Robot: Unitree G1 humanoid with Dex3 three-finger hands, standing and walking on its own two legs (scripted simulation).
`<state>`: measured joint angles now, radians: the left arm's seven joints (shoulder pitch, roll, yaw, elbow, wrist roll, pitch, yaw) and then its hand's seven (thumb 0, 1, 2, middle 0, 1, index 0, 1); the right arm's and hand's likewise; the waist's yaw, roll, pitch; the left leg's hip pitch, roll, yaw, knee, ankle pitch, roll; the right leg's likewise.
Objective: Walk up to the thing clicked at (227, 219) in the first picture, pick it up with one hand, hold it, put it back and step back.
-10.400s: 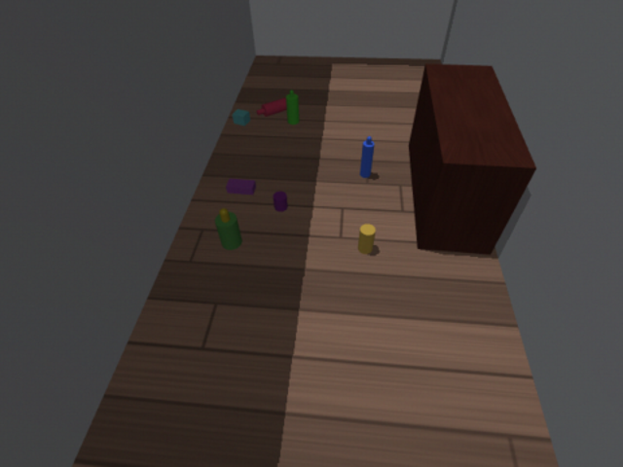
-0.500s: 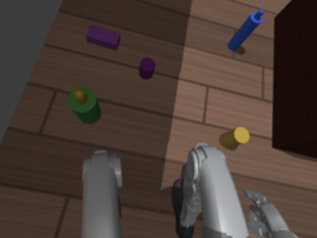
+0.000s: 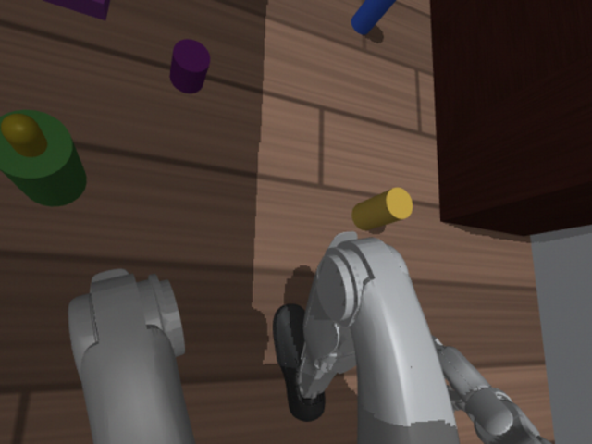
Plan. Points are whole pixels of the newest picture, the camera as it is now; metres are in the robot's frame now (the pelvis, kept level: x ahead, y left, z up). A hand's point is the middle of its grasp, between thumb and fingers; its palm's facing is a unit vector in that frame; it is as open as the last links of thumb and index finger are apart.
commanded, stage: close in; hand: left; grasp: from the side
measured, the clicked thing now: (38, 156) +0.50 +0.27 -0.21
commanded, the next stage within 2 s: rest palm in 0.70 s
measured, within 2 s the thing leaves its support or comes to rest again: leaves its support in 1.96 s
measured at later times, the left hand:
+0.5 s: hand (16, 187) +0.44 +0.28 -0.18, palm faces +0.25 -0.97 +0.00, open 17.6 cm
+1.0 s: hand (37, 181) +0.46 +0.27 -0.19, palm faces +0.30 -0.95 -0.03, open 15.9 cm
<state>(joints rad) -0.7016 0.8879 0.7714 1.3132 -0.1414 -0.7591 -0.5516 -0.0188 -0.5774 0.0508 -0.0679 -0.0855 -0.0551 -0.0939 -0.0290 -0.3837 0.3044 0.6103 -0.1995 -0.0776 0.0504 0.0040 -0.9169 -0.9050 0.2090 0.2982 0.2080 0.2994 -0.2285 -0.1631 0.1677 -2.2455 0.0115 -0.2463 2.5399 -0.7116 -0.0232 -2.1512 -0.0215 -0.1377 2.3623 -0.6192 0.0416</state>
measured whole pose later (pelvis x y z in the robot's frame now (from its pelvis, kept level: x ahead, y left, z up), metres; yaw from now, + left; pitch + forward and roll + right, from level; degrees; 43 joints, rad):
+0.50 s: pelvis -0.01 +0.01 -0.02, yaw -4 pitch +14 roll -17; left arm -0.70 0.88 0.62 1.48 -0.09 -1.04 -0.20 -0.02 -0.57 0.04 -0.06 -0.07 -0.05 -0.07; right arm -0.14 -0.40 0.49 0.56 -0.34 0.01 0.11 0.00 -0.94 -0.91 0.21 0.30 0.21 0.30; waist -0.29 -0.24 0.30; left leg -2.22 0.01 -0.35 2.65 -0.71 -0.01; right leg -2.09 0.02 -0.21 2.38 -0.58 0.07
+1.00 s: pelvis -0.01 +0.01 -0.02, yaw -5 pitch +13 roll -18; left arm -0.73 0.89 0.52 1.53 -0.04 -1.10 0.00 -0.02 -0.33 0.22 -0.15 -0.17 -0.15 -0.17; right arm -0.16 -0.38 0.53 0.54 -0.37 0.05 0.13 0.00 -0.91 -0.90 0.21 0.30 0.21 0.30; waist -0.30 -0.26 0.32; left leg -2.22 0.01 -0.38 2.65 -0.71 -0.01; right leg -2.08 0.03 -0.23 2.37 -0.56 0.08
